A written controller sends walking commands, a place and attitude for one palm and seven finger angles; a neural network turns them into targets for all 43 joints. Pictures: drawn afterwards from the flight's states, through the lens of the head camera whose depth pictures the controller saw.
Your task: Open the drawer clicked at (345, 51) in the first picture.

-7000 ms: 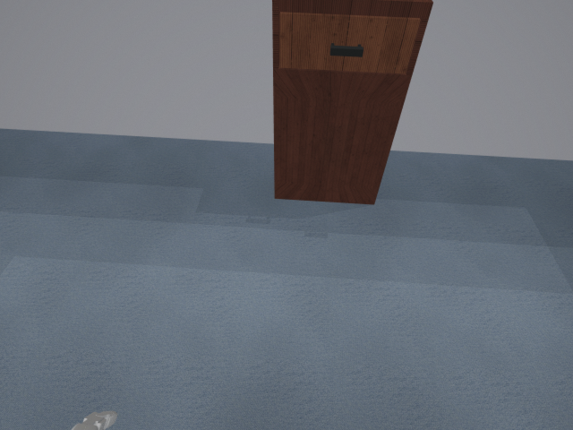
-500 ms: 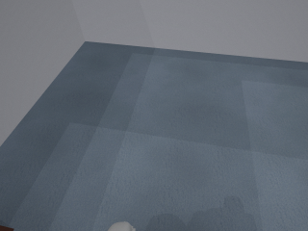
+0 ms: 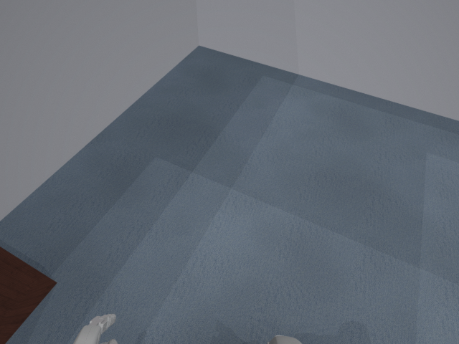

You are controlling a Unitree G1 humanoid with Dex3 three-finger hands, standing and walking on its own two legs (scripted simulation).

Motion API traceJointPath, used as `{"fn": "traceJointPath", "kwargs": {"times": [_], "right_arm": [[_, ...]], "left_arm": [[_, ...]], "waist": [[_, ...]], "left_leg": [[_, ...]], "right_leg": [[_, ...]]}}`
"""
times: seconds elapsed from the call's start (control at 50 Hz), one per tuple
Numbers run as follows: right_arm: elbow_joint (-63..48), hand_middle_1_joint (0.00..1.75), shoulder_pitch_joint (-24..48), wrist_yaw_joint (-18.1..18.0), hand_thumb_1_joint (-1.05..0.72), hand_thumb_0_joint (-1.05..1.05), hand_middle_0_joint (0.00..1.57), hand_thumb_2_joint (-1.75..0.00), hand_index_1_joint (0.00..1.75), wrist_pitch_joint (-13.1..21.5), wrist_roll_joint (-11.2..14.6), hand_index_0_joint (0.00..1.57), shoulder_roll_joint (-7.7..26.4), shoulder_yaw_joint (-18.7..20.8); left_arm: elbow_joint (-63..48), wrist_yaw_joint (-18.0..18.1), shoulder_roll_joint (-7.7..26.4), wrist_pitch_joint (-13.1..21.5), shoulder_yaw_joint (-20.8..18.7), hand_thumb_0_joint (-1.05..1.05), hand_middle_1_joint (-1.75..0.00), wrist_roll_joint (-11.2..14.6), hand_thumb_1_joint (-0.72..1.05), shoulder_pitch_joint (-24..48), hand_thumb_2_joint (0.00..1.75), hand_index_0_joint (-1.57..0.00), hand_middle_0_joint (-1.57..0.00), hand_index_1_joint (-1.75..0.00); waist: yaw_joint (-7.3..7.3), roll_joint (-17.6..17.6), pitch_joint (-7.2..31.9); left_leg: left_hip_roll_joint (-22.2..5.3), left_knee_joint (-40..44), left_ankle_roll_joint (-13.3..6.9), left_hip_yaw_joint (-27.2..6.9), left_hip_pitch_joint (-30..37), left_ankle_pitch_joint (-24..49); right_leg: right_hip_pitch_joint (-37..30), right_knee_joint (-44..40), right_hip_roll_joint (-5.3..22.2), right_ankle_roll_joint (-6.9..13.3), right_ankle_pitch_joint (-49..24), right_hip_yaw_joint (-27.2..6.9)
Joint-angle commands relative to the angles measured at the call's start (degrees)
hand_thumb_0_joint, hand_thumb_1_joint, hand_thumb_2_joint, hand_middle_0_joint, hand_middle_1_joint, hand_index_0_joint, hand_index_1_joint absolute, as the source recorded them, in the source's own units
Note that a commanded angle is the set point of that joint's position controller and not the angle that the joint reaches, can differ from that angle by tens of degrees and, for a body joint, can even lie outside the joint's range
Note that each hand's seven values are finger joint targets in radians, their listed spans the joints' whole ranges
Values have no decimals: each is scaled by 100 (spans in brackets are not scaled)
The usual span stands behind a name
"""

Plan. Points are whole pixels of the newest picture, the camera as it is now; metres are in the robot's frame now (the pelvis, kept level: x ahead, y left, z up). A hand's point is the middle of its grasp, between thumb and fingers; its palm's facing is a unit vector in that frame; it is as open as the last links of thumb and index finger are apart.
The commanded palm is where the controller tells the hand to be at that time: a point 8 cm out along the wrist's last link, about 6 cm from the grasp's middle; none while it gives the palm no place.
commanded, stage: turn to face it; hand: left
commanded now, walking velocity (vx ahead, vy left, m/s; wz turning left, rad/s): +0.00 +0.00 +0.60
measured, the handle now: out of the picture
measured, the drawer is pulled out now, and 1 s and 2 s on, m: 0.00 0.00 0.00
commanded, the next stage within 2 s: take the last steps up to it in 1.84 s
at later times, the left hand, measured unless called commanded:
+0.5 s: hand out of the picture -0.02 +0.17 -0.16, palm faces +0.33 -0.90 -0.28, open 7.3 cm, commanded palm none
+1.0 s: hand out of the picture -0.02 +0.24 -0.15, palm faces +0.59 -0.77 -0.25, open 7.3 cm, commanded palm none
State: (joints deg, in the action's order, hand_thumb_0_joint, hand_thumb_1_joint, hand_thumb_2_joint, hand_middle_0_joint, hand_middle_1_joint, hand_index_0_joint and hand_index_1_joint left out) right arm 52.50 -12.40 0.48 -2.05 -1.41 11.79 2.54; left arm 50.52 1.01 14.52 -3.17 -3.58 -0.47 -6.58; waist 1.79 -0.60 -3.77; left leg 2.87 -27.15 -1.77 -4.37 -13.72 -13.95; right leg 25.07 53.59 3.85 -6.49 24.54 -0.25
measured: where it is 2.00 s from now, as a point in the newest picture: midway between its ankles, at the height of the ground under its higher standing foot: outside the picture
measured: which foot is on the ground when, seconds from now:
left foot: down 0.00-0.12, up 0.14-0.58, down 0.60-1.00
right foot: up 0.00-0.10, down 0.12-0.60, up 0.62-1.00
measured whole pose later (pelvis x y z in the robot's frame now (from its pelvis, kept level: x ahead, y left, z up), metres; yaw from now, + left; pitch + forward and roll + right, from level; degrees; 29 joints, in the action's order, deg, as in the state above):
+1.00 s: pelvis +0.00 -0.01 +0.00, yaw +36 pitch +0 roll -1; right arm 51.9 -11.8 0.7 -2.1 -1.4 11.8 2.4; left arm 49.9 0.9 14.5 -3.0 -3.4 -0.6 -7.1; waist 1.6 -0.6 -3.6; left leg 2.9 -27.2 -1.7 -5.8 -14.2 -13.2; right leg 24.8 52.8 3.8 -6.4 24.4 -0.3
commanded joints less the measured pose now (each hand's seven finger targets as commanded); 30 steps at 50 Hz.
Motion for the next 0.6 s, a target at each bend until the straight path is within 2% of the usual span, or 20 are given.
{"fn": "traceJointPath", "kwargs": {"times": [0.0,0.02,0.04,0.06,0.08,0.1,0.12,0.14,0.16,0.18,0.2,0.22,0.3,0.38,0.48,0.52,0.54,0.56,0.58], "right_arm": [[-390,30,21,-90,-90,0,20,-90,30,73,-12,20,1324,414],[-413,30,82,-81,-90,0,20,-90,30,63,-7,20,1333,431],[-437,30,138,-77,-90,0,20,-90,30,57,9,20,1305,439],[-451,30,192,-66,-90,0,20,-90,30,58,47,20,1249,432],[-486,30,38,-29,-90,0,20,-90,30,67,113,20,928,390],[-643,30,-15,-26,-90,0,20,-90,30,70,109,20,598,340],[-634,30,88,-33,-90,0,20,-90,30,26,43,20,927,417],[-516,30,38,3,-90,0,20,-90,30,-47,25,20,943,451],[-370,30,-53,41,-90,0,20,-90,30,-107,12,20,869,457],[-281,30,-133,84,-90,0,20,-90,30,-132,9,20,857,454],[-226,30,-180,119,-90,0,20,-90,30,-151,-1,20,811,425],[-213,30,-193,136,-90,0,20,-90,30,-148,5,20,782,399],[-259,30,138,145,-90,0,20,-90,30,-190,20,20,745,366],[-379,30,591,142,-90,0,20,-90,30,-168,48,20,680,299],[-460,30,735,146,-90,0,20,-90,30,-70,93,20,599,199],[-456,30,566,130,-90,0,20,-90,30,-13,88,20,625,189],[-423,30,389,121,-90,0,20,-90,30,18,71,20,717,212],[-318,30,-15,121,-90,0,20,-90,30,66,56,20,965,283],[-296,30,-401,91,-90,0,20,-90,30,126,29,20,1635,450]], "left_arm": [[-581,40,377,183,-91,0,-30,41,90,-12,90,-20,-20,-30],[-558,48,392,202,-100,0,-30,55,90,-165,90,-20,-20,-30],[-514,56,418,235,-112,0,-30,58,90,-342,90,-20,-20,-30],[-457,68,503,294,-140,0,-30,50,90,-595,90,-20,-20,-30],[-451,105,923,381,-211,0,-30,-16,90,-762,90,-20,-20,-30],[-485,145,1430,393,-306,0,-30,-95,90,-833,90,-20,-20,-30],[-525,147,1372,350,-255,0,-30,-50,90,-851,90,-20,-20,-30],[-588,152,1038,369,-204,0,-30,-45,90,-462,90,-20,-20,-30],[-648,132,911,353,-160,0,-30,-35,90,-133,90,-20,-20,-30],[-708,128,751,333,-113,0,-30,-27,90,95,90,-20,-20,-30],[-703,107,625,363,-71,0,-30,-34,90,136,90,-20,-20,-30],[-674,100,591,388,-45,0,-30,-37,90,-1,90,-20,-20,-30],[-469,111,678,391,-80,0,-30,-54,90,-566,90,-20,-20,-30],[-304,109,807,364,-125,0,-30,-103,90,-908,90,-20,-20,-30],[-193,90,1027,306,-208,0,-30,-136,90,-960,90,-20,-20,-30],[-171,74,1081,276,-239,0,-30,-126,90,-971,90,-20,-20,-30],[-142,59,1070,261,-247,0,-30,-89,90,-947,90,-20,-20,-30],[-152,42,1009,238,-243,0,-30,-38,90,-907,90,-20,-20,-30],[-335,3,671,220,-190,0,-30,2,90,-875,90,-20,-20,-30]], "waist": [[-30,1077,614],[-103,1077,650],[-203,932,702],[-339,750,818],[-390,-271,1002],[-431,-1782,944],[-437,-1243,875],[-225,-1001,580],[-67,-952,337],[36,-850,144],[77,-878,19],[41,-919,91],[-186,-963,134],[-368,-1002,220],[-436,-1219,421],[-365,-1165,624],[-247,-1039,732],[14,-445,967],[228,1294,1226]], "left_leg": [[-1399,370,-787,-1735,329,2806],[-1340,279,-732,-1771,161,2735],[-1222,112,-626,-1766,-56,2561],[-1003,-192,-399,-1644,-386,2078],[-563,-955,3,-1200,-1288,770],[274,-2408,470,-12,-2278,-1942],[-43,-3455,425,-166,-2019,-2158],[-205,-3953,410,-298,-1918,-1690],[-269,-4274,453,-140,-1927,-1332],[-381,-4420,489,-10,-1903,-994],[-422,-4501,549,131,-1898,-700],[-402,-4461,593,205,-1932,-572],[-511,-4069,707,387,-2010,-553],[-562,-3167,706,617,-1858,-957],[-524,-1811,541,990,-1084,-1133],[-418,-1037,459,1166,-625,-768],[-390,-409,407,1174,-180,-254],[-518,285,309,927,744,650],[-1866,549,-248,-921,1832,2459]], "right_leg": [[-435,-1139,-227,110,14,60],[-748,-1493,-288,145,-211,90],[-1167,-2033,-314,167,-638,122],[-1792,-2900,-194,178,-1265,102],[-2853,-3600,705,407,-1506,-716],[-3032,-3762,2360,1099,-2306,-2305],[-2187,-3706,2594,1490,-2458,-2090],[-1641,-3845,2165,1422,-1821,-1596],[-1375,-3906,1841,1267,-1362,-1259],[-1224,-3842,1601,1149,-1420,-812],[-1182,-3770,1396,1087,-1716,-351],[-1381,-3693,1305,1070,-2078,-118],[-1817,-3622,1440,1148,-2479,184],[-2164,-3430,1650,1293,-3188,346],[-2129,-2991,1849,1322,-3619,634],[-2137,-2587,1802,1159,-3743,846],[-1995,-2190,1712,979,-3610,1021],[-1428,-1365,1587,721,-3083,1198],[80,-7,807,254,-557,1356]]}}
